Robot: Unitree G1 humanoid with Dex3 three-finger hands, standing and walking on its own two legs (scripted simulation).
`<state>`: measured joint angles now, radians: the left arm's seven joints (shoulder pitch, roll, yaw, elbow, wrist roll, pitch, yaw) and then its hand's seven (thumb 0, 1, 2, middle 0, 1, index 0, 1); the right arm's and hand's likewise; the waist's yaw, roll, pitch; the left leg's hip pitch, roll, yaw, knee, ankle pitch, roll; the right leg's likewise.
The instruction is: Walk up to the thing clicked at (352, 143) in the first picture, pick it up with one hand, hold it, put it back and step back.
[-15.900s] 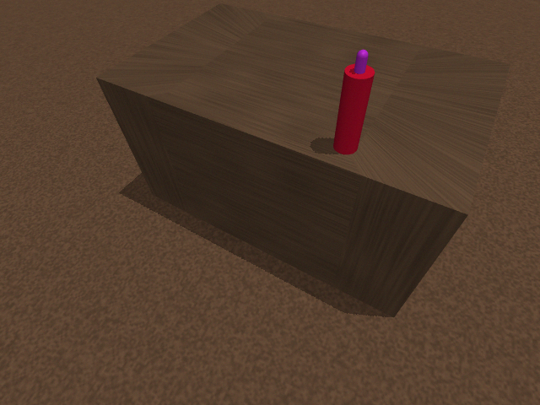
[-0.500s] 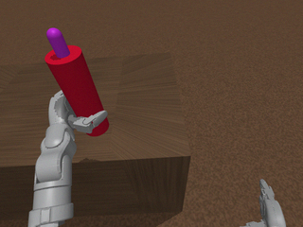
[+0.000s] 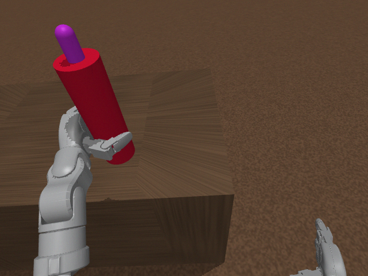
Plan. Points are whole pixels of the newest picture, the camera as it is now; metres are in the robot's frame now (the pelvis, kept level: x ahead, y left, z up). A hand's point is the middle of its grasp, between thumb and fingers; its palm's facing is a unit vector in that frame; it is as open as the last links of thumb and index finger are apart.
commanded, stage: hold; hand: left
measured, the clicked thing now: (98, 105) +0.33 +0.17 +0.26
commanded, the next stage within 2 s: none
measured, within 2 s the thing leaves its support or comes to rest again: neither
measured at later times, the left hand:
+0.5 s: hand (103, 133) +0.32 +0.18 +0.20, palm faces +0.19 -0.98 +0.01, open 9.8 cm
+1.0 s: hand (106, 135) +0.32 +0.17 +0.19, palm faces +0.19 -0.98 +0.01, open 9.8 cm
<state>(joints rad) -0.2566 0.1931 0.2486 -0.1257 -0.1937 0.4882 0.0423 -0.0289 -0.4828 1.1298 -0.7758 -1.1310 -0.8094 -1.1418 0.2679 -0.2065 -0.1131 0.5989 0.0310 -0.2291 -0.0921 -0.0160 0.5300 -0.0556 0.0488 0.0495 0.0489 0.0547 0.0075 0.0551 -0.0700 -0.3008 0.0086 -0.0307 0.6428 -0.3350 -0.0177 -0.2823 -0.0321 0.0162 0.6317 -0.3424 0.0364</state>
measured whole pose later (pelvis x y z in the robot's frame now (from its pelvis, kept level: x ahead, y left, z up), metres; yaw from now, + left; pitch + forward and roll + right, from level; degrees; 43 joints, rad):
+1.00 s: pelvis +0.00 +0.00 +0.00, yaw +0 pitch -1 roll +0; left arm -0.20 0.18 0.25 -0.19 -0.20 0.51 0.03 -0.03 -0.47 1.13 -0.75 -1.16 -0.78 -1.17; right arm 0.24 -0.20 -0.11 0.67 0.03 -0.26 -0.10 -0.02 0.53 -0.06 0.05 0.05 0.05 0.05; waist 0.02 0.06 -0.07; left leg -0.29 0.01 -0.04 0.62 -0.32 -0.02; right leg -0.27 -0.03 0.01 0.62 -0.33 0.03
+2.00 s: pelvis -0.01 +0.00 +0.00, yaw +0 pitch -1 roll +0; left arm -0.18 0.19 0.25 -0.18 -0.20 0.48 0.02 -0.03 -0.47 1.13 -0.74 -1.17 -0.78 -1.18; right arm 0.23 -0.20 -0.11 0.67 0.03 -0.26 -0.10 -0.02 0.53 -0.06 0.05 0.05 0.05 0.05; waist 0.01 0.06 -0.06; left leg -0.29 0.01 -0.04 0.61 -0.31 -0.02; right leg -0.27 -0.03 0.01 0.61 -0.32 0.03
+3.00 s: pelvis -0.01 +0.00 -0.01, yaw -1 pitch +5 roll -1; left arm -0.35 0.30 0.31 0.54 -0.17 -0.08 -0.05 -0.03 -0.49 1.14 -0.77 -1.14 -0.81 -1.15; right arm 0.24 -0.20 -0.10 0.58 0.02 -0.18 -0.07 -0.01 0.53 -0.05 0.05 0.05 0.05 0.05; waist -0.04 0.01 -0.06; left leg -0.47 0.02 -0.03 0.73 -0.35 -0.02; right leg -0.45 -0.02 0.02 0.70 -0.34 0.03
